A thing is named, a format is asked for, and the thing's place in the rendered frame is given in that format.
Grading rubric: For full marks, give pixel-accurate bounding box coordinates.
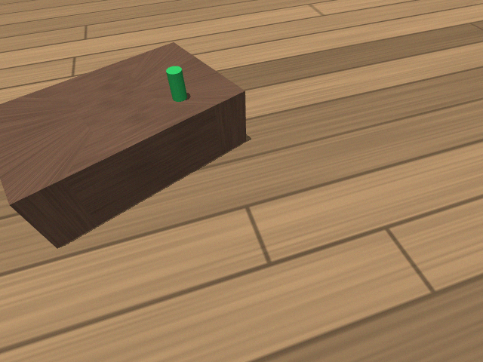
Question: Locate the can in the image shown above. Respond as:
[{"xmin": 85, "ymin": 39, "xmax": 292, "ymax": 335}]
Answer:
[{"xmin": 166, "ymin": 66, "xmax": 187, "ymax": 102}]

